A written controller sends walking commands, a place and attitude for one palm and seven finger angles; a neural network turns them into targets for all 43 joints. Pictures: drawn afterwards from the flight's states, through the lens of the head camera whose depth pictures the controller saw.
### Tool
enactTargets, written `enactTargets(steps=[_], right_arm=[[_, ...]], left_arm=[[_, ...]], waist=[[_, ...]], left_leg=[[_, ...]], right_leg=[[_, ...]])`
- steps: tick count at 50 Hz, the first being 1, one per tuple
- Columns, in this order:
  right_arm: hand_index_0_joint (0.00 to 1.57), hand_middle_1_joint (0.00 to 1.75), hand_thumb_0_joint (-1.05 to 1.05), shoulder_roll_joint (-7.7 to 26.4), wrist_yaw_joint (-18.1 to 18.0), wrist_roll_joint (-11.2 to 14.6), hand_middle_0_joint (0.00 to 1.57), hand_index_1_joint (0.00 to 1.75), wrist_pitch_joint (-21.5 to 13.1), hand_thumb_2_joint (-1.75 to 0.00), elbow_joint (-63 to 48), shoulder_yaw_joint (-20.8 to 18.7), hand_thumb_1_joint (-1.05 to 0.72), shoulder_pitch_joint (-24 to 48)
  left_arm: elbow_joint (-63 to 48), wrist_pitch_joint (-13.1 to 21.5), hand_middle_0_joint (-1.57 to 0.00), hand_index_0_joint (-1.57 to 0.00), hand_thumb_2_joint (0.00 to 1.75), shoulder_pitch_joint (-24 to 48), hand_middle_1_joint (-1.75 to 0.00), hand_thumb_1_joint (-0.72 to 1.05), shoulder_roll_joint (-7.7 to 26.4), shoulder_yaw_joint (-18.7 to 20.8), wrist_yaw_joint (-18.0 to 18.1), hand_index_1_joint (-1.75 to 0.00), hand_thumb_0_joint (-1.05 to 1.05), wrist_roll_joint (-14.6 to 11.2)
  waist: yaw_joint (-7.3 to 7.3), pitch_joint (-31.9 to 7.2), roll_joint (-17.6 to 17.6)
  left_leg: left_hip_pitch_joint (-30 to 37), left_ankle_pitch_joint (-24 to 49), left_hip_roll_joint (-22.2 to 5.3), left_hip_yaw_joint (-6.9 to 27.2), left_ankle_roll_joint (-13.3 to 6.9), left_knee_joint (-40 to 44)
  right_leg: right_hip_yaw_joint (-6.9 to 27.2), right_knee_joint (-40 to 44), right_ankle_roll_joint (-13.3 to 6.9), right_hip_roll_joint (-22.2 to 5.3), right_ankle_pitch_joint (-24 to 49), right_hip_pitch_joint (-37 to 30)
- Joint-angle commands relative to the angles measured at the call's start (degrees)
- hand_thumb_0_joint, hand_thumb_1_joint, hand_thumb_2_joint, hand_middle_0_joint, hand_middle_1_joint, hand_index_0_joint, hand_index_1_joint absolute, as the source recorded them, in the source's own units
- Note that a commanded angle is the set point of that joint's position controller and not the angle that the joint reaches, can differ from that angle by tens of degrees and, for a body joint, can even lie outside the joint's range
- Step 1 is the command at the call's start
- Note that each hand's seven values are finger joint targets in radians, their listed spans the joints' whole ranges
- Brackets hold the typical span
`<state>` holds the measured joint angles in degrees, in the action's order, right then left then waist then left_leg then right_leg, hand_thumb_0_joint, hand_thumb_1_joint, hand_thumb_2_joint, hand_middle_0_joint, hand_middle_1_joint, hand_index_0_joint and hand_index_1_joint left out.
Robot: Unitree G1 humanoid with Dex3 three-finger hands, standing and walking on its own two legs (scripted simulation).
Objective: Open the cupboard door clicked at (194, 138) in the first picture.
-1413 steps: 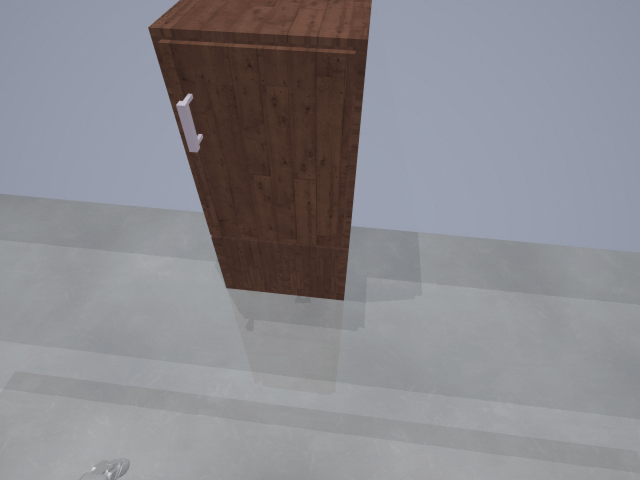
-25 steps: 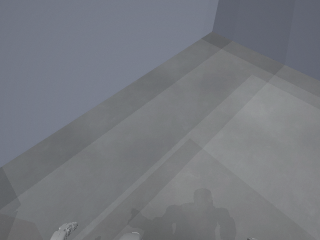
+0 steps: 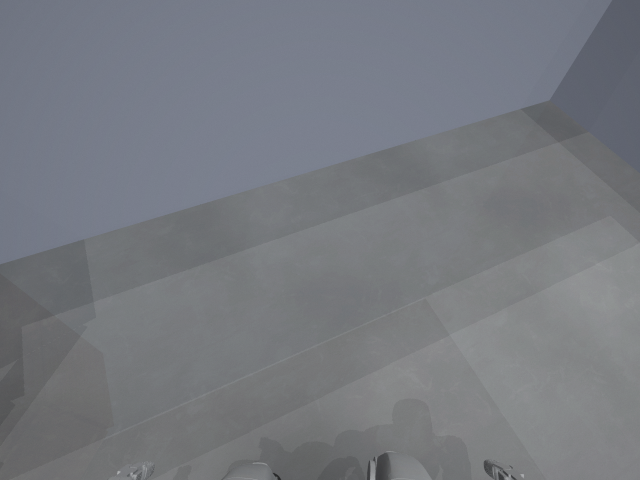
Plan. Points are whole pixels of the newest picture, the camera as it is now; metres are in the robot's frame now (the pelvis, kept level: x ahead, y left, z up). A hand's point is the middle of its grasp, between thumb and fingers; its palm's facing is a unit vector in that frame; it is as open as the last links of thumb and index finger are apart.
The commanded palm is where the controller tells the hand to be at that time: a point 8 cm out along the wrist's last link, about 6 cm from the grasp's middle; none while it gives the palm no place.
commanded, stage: turn to face it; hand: left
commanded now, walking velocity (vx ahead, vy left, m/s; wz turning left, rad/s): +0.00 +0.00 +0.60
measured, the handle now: out of the picture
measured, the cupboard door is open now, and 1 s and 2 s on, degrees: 46 46 46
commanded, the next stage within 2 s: take the last steps up to it in 1.96 s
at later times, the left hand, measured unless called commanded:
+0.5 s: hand out of the picture +0.02 +0.15 -0.17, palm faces +0.32 -0.93 -0.20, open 7.4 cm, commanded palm none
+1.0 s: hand out of the picture +0.04 +0.16 -0.14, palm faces +0.54 -0.78 -0.31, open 7.4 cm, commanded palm none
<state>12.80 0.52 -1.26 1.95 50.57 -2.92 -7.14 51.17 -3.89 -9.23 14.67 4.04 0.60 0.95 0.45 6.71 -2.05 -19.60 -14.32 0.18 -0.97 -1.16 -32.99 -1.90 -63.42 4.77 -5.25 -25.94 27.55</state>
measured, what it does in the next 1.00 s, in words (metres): steps on the spot, turning left: right foot, then left foot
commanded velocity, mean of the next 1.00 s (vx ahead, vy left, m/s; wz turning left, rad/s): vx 0.00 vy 0.00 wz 0.60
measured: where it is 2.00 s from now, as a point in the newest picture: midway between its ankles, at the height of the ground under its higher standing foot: outside the picture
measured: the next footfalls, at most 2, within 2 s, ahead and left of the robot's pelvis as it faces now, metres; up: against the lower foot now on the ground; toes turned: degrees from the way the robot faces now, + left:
right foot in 0.18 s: +0.05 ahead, -0.17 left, +0.00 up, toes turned +4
left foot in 0.52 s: +0.04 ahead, +0.08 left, +0.00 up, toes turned +25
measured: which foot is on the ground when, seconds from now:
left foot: down 0.00-0.18, up 0.20-0.50, down 0.52-0.94, up 0.96-1.00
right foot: up 0.00-0.16, down 0.18-0.52, up 0.54-0.92, down 0.94-1.00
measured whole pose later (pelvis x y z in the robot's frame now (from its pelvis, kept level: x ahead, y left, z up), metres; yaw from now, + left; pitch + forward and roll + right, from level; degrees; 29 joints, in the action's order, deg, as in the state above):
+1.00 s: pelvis +0.05 -0.08 +0.00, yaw +35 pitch +2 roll +0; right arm 14.8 0.9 -0.9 4.2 53.0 -5.2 -10.5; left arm 48.0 -0.9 -7.6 12.7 2.6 1.2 1.0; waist -1.5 4.8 2.8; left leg -27.2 -26.2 2.4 5.4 1.8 -50.9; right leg -3.2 -33.5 0.1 -2.2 -20.3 15.2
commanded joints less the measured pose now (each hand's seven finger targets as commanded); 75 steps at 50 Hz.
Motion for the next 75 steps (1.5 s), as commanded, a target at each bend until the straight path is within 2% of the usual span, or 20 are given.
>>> enactTargets(steps=[1, 7, 9, 10, 14, 22, 25, 26, 28, 32, 44, 45, 47, 52, 59, 63, 64, 66, 70, 75], right_arm=[[0.2, 0.3, 0.0, 12.8, -1.1, -0.3, 0.2, 0.3, -0.9, -0.9, -3.3, -3.6, -0.9, -1.8], [0.2, 0.3, 0.0, 12.0, -0.6, 0.2, 0.2, 0.3, 0.1, -0.9, -4.6, -4.3, -0.9, 2.0], [0.2, 0.3, 0.0, 5.6, -0.1, 0.7, 0.2, 0.3, 0.0, -0.9, -6.9, -3.4, -0.9, 2.9], [0.2, 0.3, 0.0, 8.5, 0.2, 0.2, 0.2, 0.3, 0.2, -0.9, -6.4, -3.7, -0.9, 2.7], [0.2, 0.3, 0.0, 6.2, 0.9, 0.3, 0.2, 0.3, 1.2, -0.9, -3.4, -3.1, -0.9, -0.1], [0.2, 0.3, 0.0, 3.4, 1.3, 1.0, 0.2, 0.3, 0.2, -0.9, -4.3, -1.5, -0.9, 4.2], [0.2, 0.3, 0.0, 8.4, 0.9, 0.4, 0.2, 0.3, -0.6, -0.9, -2.1, -2.8, -0.9, -5.3], [0.2, 0.3, 0.0, 15.3, 0.4, -0.1, 0.2, 0.3, -1.1, -0.9, -1.6, -4.6, -0.9, -9.8], [0.2, 0.3, 0.0, 16.9, -0.5, 0.0, 0.2, 0.3, -0.4, -0.9, -0.7, -4.6, -0.9, -12.0], [0.2, 0.3, 0.0, 12.0, -1.6, 0.0, 0.2, 0.3, -1.1, -0.9, -3.2, -3.0, -0.9, -2.3], [0.2, 0.3, 0.0, 12.3, -1.0, 0.1, 0.2, 0.3, -0.2, -0.9, -3.4, -4.3, -0.9, -0.8], [0.2, 0.3, 0.0, 10.7, -0.8, 0.5, 0.2, 0.3, -0.2, -0.9, -4.0, -4.1, -0.9, 0.1], [0.2, 0.3, 0.0, 6.8, -0.2, 0.9, 0.2, 0.3, -0.2, -0.9, -6.0, -3.7, -0.9, 0.9], [0.2, 0.3, 0.0, 5.8, 0.8, 0.4, 0.2, 0.3, 1.2, -0.9, -2.7, -3.0, -0.9, -0.1], [0.2, 0.3, 0.0, 3.6, 1.4, 0.8, 0.2, 0.3, 0.8, -0.9, -3.8, -1.4, -0.9, 5.6], [0.2, 0.3, 0.0, 5.4, 1.0, 0.6, 0.2, 0.3, 0.1, -0.9, -3.1, -1.9, -0.9, 0.1], [0.2, 0.3, 0.0, 7.8, 0.9, 0.3, 0.2, 0.3, -0.4, -0.9, -1.9, -2.6, -0.9, -4.8], [0.2, 0.3, 0.0, 18.0, -0.2, 0.3, 0.2, 0.3, -0.6, -0.9, -0.4, -5.0, -0.9, -12.8], [0.2, 0.3, 0.0, 13.1, -1.4, -0.2, 0.2, 0.3, -0.7, -0.9, -3.3, -3.4, -0.9, -2.1], [0.2, 0.3, 0.0, 12.4, -1.2, 0.0, 0.2, 0.3, -1.0, -0.9, -3.3, -3.1, -0.9, -0.9]], left_arm=[[-5.5, 1.9, -0.2, -0.2, 0.9, 0.6, -0.3, 0.9, 3.5, 1.0, -0.3, -0.3, 0.0, -0.1], [-4.6, 3.1, -0.2, -0.2, 0.9, -6.5, -0.3, 0.9, 5.2, 1.5, 0.1, -0.3, 0.0, -0.1], [-5.1, 3.9, -0.2, -0.2, 0.9, -8.3, -0.3, 0.9, 14.0, 3.0, 1.0, -0.3, 0.0, 1.1], [-5.8, 3.9, -0.2, -0.2, 0.9, -6.0, -0.3, 0.9, 12.6, 2.1, 1.3, -0.3, 0.0, 0.4], [-7.0, 4.3, -0.2, -0.2, 0.9, 0.2, -0.3, 0.9, 6.0, 0.4, 1.3, -0.3, 0.0, 0.1], [-3.9, 4.4, -0.2, -0.2, 0.9, -7.1, -0.3, 0.9, 9.9, 2.0, 1.1, -0.3, 0.0, 0.7], [-4.9, 4.1, -0.2, -0.2, 0.9, -4.1, -0.3, 0.9, 9.0, 2.1, 0.5, -0.3, 0.0, -0.4], [-7.0, 3.7, -0.2, -0.2, 0.9, -3.3, -0.3, 0.9, 4.5, 1.1, 0.1, -0.3, 0.0, -0.8], [-9.5, 2.7, -0.2, -0.2, 0.9, 1.7, -0.3, 0.9, 5.0, 0.5, 0.7, -0.3, 0.0, -0.2], [-5.4, 1.8, -0.2, -0.2, 0.9, 0.6, -0.3, 0.9, 4.8, 1.1, -0.2, -0.3, 0.0, 0.2], [-5.7, 3.0, -0.2, -0.2, 0.9, -2.5, -0.3, 0.9, 4.4, 1.0, 0.1, -0.3, 0.0, -0.5], [-5.2, 3.5, -0.2, -0.2, 0.9, -5.3, -0.3, 0.9, 6.4, 1.6, 0.5, -0.3, 0.0, -0.4], [-5.5, 4.1, -0.2, -0.2, 0.9, -6.5, -0.3, 0.9, 14.3, 2.7, 1.3, -0.3, 0.0, 0.8], [-6.3, 4.3, -0.2, -0.2, 0.9, -1.0, -0.3, 0.9, 6.4, 0.4, 1.5, -0.3, 0.0, -0.1], [-4.0, 4.5, -0.2, -0.2, 0.9, -7.8, -0.3, 0.9, 9.4, 1.6, 1.3, -0.3, 0.0, 0.4], [-3.9, 4.4, -0.2, -0.2, 0.9, -5.5, -0.3, 0.9, 10.1, 2.1, 0.8, -0.3, 0.0, 0.0], [-4.4, 4.2, -0.2, -0.2, 0.9, -4.3, -0.3, 0.9, 9.5, 2.1, 0.6, -0.3, 0.0, -0.3], [-8.2, 3.3, -0.2, -0.2, 0.9, -0.7, -0.3, 0.9, 3.9, 0.3, 0.4, -0.3, 0.0, -0.6], [-5.8, 1.7, -0.2, -0.2, 0.9, 1.2, -0.3, 0.9, 5.4, 1.2, 0.3, -0.3, 0.0, 0.1], [-4.6, 1.6, -0.2, -0.2, 0.9, -1.2, -0.3, 0.9, 4.6, 1.2, -0.4, -0.3, 0.0, 0.2]], waist=[[-1.49, -9.8, 9.7], [2.33, -10.0, 8.6], [4.37, -8.8, -18.6], [2.78, -7.6, -13.8], [-1.53, -6.8, -13.3], [2.01, -9.6, -11.0], [-3.84, -14.0, -1.0], [-6.13, -15.7, 18.3], [-6.35, -14.8, 12.6], [-1.67, -9.1, 11.7], [0.42, -11.5, 11.7], [2.11, -12.3, 7.2], [3.48, -11.0, -15.9], [-0.93, -6.9, -11.9], [2.29, -8.0, -9.6], [-1.36, -10.4, -8.9], [-4.31, -13.0, -3.1], [-7.58, -17.4, 18.9], [-2.86, -7.9, 12.3], [-0.89, -8.9, 9.4]], left_leg=[[6.2, 8.6, -13.1, 15.7, -7.8, 13.6], [-5.6, 1.7, -7.8, 16.8, -4.0, 6.7], [-19.1, -20.2, 4.6, 2.2, 3.6, -21.2], [-16.6, -19.9, 0.7, 5.5, 2.7, -32.1], [-15.7, -10.7, -1.8, 1.5, 5.0, -35.6], [-5.1, -10.1, 0.0, -5.6, 4.1, -7.0], [15.4, 10.6, -3.0, -1.3, 1.1, 7.4], [25.2, 32.8, -20.4, 22.4, -7.5, 9.3], [20.6, 34.8, -25.1, 22.8, -14.2, 9.6], [9.0, 15.6, -14.1, 16.0, -7.8, 13.5], [1.7, 14.8, -8.8, 20.2, -5.5, 7.6], [-3.8, 9.0, -6.1, 18.9, -3.1, 3.8], [-16.5, -20.9, 4.1, 3.5, 3.6, -22.8], [-16.5, -11.4, -1.2, 1.5, 5.2, -34.2], [-8.6, -10.5, -0.2, -5.0, 4.5, -13.0], [4.0, -1.7, 1.3, -6.1, 2.5, 0.8], [14.1, 8.4, -1.0, -3.3, 1.1, 6.2], [25.4, 44.8, -24.7, 27.9, -13.7, 9.3], [6.8, 11.4, -16.3, 19.5, -9.6, 14.5], [5.6, 3.0, -11.9, 16.9, -7.5, 15.9]], right_leg=[[1.1, 9.1, -0.2, 1.2, 0.4, -1.5], [-0.3, 36.0, -1.3, 3.9, 10.4, -21.0], [26.5, 51.9, -10.9, -22.1, 7.3, -24.1], [23.8, 50.7, -13.5, -23.1, 10.3, -16.9], [4.0, 43.0, -11.1, -12.4, 35.6, -19.8], [-1.5, 34.8, -10.2, -14.8, 49.6, -27.4], [-7.0, 19.9, -4.4, -12.1, 36.1, -14.4], [-8.8, 5.4, 0.7, -2.8, -2.4, 3.6], [1.3, -5.0, -0.3, -2.3, -11.2, 7.5], [2.9, -4.1, 0.3, -1.2, 2.0, 4.6], [-0.1, 32.2, -1.0, 5.4, 8.4, -16.6], [2.3, 40.6, -1.7, 2.5, 12.3, -24.2], [25.0, 49.7, -12.4, -23.5, 17.8, -25.6], [3.2, 41.5, -11.2, -12.3, 44.2, -24.0], [-1.4, 37.0, -10.6, -14.2, 52.7, -28.6], [-5.0, 28.7, -7.6, -13.8, 49.3, -23.1], [-7.4, 19.9, -5.0, -12.8, 41.9, -16.7], [-3.0, -3.8, 0.2, -0.5, -13.9, 6.9], [3.1, -5.1, -0.2, -1.9, -1.4, 4.3], [1.9, 2.8, 0.1, 0.4, 3.3, 1.0]])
